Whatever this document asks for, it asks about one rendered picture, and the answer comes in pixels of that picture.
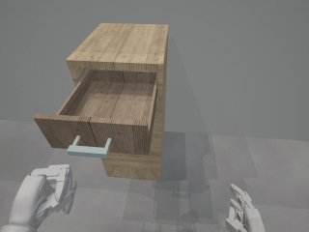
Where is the cabinet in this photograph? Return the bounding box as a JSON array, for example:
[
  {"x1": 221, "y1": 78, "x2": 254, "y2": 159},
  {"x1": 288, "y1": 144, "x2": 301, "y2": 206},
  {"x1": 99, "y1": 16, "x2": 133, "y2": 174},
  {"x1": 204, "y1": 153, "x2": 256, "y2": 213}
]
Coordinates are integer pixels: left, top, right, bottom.
[{"x1": 66, "y1": 23, "x2": 169, "y2": 182}]

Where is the drawer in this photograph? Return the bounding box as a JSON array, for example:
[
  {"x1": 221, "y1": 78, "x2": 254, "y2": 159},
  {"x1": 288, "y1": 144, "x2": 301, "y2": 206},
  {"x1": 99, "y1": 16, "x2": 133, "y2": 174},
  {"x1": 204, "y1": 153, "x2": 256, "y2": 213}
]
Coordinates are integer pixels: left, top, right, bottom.
[{"x1": 33, "y1": 69, "x2": 158, "y2": 156}]

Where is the left robot hand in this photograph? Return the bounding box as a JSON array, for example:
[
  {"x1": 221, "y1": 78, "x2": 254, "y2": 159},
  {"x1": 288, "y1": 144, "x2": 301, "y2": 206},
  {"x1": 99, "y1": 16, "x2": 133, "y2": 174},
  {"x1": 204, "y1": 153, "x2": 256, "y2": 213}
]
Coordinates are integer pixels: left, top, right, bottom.
[{"x1": 9, "y1": 164, "x2": 77, "y2": 230}]

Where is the right robot hand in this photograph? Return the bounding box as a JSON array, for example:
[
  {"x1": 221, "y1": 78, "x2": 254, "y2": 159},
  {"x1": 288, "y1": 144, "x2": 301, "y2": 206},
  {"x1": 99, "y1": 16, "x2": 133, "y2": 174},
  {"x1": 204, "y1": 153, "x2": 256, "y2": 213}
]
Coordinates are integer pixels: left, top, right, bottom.
[{"x1": 226, "y1": 184, "x2": 266, "y2": 232}]

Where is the handle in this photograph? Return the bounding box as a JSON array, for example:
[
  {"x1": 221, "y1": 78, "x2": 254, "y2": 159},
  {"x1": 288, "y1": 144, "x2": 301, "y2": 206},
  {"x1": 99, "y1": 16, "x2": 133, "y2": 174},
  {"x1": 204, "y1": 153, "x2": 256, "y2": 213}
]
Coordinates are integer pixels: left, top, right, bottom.
[{"x1": 67, "y1": 135, "x2": 112, "y2": 159}]

